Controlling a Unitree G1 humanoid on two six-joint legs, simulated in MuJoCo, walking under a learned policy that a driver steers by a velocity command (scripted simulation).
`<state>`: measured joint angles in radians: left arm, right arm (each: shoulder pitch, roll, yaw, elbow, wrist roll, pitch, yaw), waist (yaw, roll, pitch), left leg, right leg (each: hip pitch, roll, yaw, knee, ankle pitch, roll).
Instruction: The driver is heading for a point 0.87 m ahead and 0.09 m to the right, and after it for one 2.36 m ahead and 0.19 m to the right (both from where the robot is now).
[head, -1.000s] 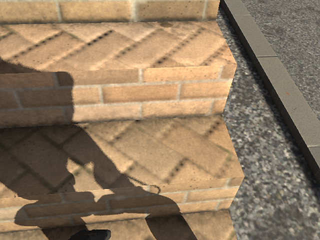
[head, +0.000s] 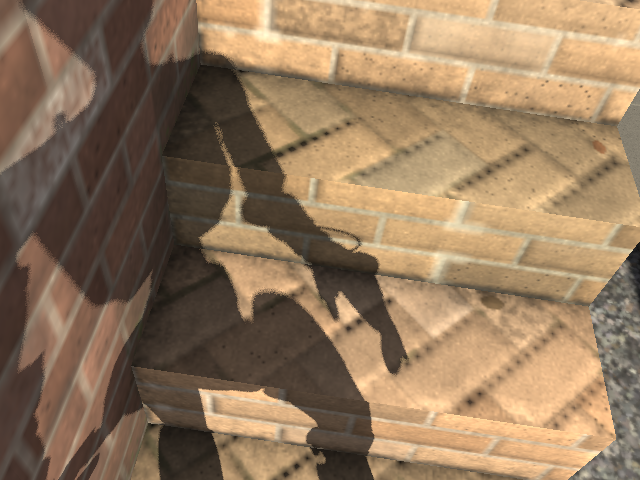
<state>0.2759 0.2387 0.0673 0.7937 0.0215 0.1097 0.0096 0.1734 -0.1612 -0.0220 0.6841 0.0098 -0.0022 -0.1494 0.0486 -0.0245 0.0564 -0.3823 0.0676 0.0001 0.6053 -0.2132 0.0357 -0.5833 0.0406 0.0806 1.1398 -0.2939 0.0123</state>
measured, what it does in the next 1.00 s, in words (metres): climbs: right foot, then left foot 0.20 m higher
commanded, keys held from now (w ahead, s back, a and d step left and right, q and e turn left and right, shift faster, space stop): e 0.16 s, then w+e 0.18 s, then w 0.66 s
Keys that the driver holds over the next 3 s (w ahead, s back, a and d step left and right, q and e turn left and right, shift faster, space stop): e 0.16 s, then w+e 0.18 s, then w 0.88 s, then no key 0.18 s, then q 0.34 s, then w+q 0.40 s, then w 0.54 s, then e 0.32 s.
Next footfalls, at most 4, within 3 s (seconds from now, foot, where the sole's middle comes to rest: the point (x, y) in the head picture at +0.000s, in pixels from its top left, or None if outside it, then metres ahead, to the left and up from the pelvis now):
0.10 right None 0.09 -0.15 -0.77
0.74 left None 0.32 0.19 -0.56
1.44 right None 0.33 -0.28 -0.56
1.90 left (350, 333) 0.58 -0.02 -0.36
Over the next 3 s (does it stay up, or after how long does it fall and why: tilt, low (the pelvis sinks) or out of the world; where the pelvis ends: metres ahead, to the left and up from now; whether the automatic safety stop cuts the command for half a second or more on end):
stays up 0.72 -0.08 0.56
